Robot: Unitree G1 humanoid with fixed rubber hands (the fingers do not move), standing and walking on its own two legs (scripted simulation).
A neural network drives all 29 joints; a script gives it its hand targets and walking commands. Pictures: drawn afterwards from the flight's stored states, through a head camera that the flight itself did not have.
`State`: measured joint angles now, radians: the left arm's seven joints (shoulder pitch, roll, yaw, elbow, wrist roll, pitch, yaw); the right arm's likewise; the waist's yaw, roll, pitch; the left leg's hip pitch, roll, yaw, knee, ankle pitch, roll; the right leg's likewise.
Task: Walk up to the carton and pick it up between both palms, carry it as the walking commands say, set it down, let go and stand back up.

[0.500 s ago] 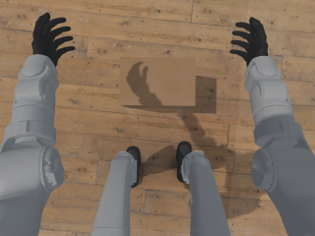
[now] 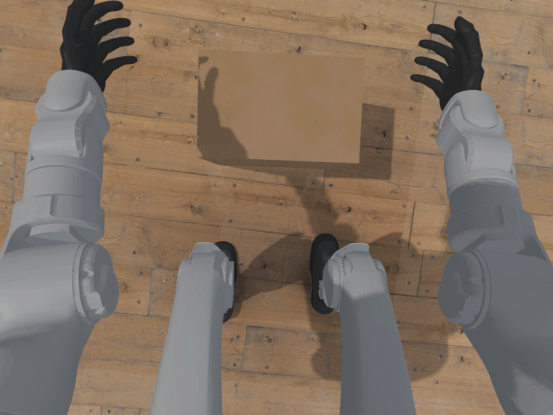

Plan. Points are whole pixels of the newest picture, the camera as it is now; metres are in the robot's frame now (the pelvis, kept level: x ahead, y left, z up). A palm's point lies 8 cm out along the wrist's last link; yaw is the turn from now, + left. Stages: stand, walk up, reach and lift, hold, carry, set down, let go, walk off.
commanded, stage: reach and lift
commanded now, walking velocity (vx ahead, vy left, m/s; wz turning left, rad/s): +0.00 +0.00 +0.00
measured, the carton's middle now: (277, 121) +0.51 +0.00 -0.43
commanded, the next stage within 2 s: none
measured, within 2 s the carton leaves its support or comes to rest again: neither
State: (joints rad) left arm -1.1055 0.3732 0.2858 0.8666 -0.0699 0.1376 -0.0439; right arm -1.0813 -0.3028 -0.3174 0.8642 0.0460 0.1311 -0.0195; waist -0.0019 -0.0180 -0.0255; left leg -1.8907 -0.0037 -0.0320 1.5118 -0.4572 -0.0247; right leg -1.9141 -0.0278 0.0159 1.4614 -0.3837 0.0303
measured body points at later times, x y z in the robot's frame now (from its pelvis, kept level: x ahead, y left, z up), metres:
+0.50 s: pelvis -0.01 +0.00 -0.12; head +0.34 +0.00 +0.16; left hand +0.51 +0.24 -0.28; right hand +0.51 -0.20 -0.29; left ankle +0.08 +0.13 -0.52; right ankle +0.11 -0.14 -0.52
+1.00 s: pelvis -0.03 +0.00 -0.19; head +0.35 +0.02 +0.03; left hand +0.50 +0.21 -0.40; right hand +0.52 -0.22 -0.38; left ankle +0.08 +0.13 -0.52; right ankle +0.11 -0.14 -0.52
